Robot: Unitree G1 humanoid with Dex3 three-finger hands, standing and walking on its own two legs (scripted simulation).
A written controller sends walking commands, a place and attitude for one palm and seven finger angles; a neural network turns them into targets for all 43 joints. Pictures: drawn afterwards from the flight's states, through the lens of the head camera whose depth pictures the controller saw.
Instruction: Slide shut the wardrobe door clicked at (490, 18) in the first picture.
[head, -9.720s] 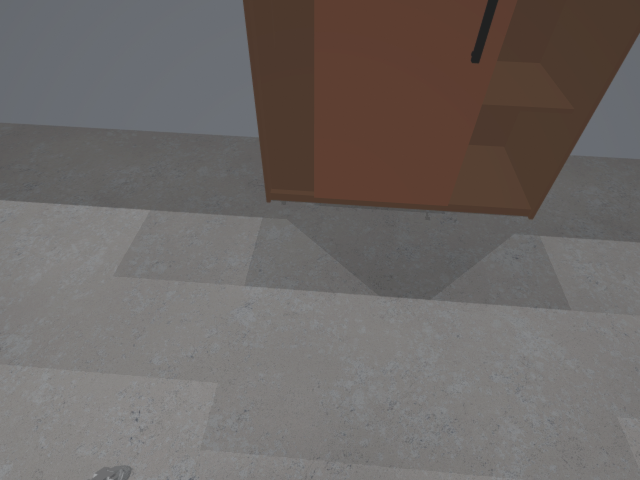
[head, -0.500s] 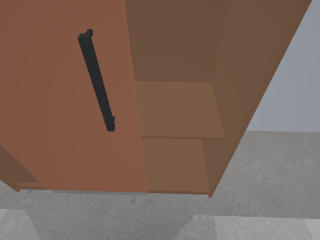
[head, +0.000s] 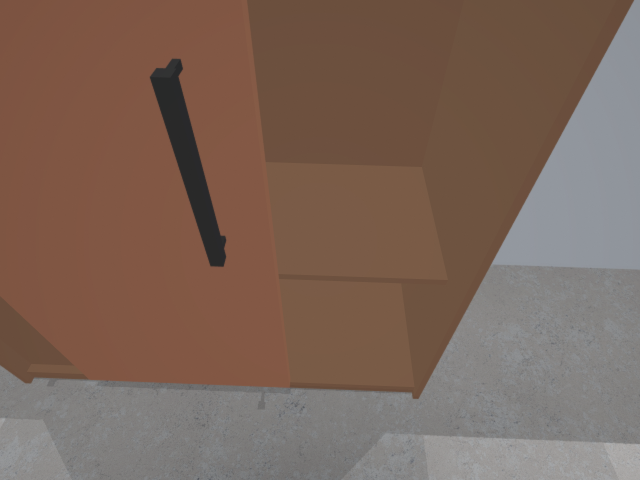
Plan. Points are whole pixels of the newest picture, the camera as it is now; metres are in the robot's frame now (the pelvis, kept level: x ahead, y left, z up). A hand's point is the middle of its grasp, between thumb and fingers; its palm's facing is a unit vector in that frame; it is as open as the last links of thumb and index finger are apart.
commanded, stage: look again from close up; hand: left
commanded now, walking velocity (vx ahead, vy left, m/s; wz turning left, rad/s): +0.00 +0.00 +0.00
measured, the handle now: (200, 179) +0.48 +0.21 +0.12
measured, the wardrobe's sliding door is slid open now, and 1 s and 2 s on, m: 0.39 0.39 0.39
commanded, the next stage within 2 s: none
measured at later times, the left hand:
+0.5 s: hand out of the picture -0.02 +0.14 -0.17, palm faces +0.05 -0.98 -0.17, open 7.4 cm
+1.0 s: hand out of the picture -0.04 +0.12 -0.17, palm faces +0.07 -0.99 -0.15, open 7.4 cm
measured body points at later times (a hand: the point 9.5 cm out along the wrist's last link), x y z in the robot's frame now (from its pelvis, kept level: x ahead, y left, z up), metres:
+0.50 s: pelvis +0.00 -0.02 +0.00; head +0.00 -0.02 +0.45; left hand -0.02 +0.19 -0.16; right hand -0.02 -0.22 -0.17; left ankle -0.04 +0.10 -0.74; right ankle -0.01 -0.11 -0.74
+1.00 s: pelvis -0.01 -0.03 +0.00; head +0.00 -0.03 +0.45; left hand -0.04 +0.17 -0.16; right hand -0.02 -0.23 -0.16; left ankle -0.04 +0.10 -0.74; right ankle -0.01 -0.11 -0.74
